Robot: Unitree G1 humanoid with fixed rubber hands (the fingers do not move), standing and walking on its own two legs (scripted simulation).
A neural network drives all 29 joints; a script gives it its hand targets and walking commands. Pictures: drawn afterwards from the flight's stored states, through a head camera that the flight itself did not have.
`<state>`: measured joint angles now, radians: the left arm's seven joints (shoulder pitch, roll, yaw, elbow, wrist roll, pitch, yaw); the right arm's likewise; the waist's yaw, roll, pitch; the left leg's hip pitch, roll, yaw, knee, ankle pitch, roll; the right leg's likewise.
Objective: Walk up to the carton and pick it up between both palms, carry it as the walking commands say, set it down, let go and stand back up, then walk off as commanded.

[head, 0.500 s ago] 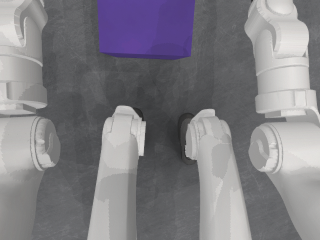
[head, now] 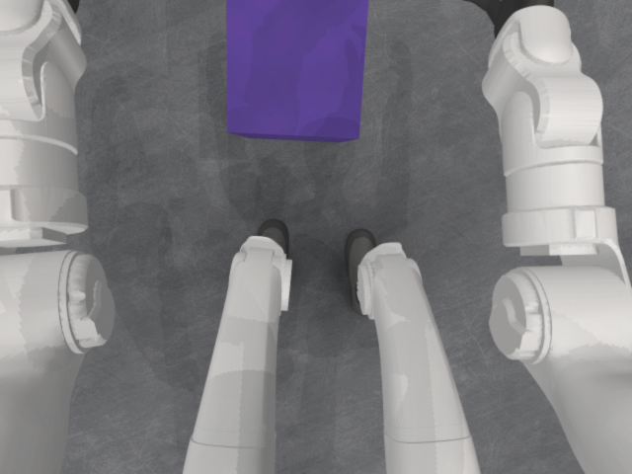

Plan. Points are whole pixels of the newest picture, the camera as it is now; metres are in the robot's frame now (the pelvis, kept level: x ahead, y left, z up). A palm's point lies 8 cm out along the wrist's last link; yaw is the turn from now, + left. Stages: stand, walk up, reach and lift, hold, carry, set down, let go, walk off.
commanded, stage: set down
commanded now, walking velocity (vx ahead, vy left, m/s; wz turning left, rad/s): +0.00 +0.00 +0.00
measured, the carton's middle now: (296, 77) +0.54 +0.05 -0.50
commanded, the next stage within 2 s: let go in 0.26 s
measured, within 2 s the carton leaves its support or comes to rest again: neither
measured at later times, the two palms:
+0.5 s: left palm (20, 92) +0.44 +0.24 -0.07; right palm (578, 105) +0.45 -0.17 -0.07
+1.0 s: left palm out of the picture +0.31 +0.22 +0.05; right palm out of the picture +0.31 -0.23 +0.05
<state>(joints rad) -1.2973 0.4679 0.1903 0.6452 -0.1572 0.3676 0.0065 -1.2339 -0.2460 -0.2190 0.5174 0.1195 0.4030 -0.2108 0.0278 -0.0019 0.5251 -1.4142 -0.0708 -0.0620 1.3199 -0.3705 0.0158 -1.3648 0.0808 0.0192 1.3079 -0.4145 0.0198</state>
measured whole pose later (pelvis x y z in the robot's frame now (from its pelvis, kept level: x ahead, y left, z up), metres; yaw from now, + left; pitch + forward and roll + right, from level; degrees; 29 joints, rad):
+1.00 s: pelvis +0.10 -0.01 +0.14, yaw +1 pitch +5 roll +0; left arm 0.05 0.17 0.08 0.47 0.04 0.07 -0.04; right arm 0.06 -0.17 -0.09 0.49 -0.03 0.06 0.02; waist 0.01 0.00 0.12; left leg -0.43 -0.05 -0.06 0.63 -0.29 0.02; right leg -0.39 0.05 0.07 0.63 -0.33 -0.02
